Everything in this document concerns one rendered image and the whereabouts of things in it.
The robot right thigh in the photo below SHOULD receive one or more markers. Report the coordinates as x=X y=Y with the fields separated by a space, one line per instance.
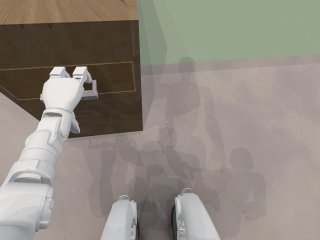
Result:
x=197 y=222

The robot left hand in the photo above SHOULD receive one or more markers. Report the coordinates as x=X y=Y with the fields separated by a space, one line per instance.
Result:
x=63 y=92

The left robot upper arm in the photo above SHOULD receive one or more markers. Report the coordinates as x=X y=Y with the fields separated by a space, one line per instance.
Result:
x=25 y=208

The drawer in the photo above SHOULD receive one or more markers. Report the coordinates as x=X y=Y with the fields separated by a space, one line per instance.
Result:
x=28 y=83

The left robot forearm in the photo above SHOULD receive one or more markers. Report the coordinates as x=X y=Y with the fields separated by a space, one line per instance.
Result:
x=40 y=154

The cabinet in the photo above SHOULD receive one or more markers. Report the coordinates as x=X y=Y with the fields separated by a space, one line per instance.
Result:
x=44 y=33

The handle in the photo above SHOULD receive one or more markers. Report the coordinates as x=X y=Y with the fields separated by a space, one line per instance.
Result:
x=87 y=94

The robot left shin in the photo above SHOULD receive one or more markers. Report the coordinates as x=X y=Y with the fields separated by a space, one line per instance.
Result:
x=133 y=230

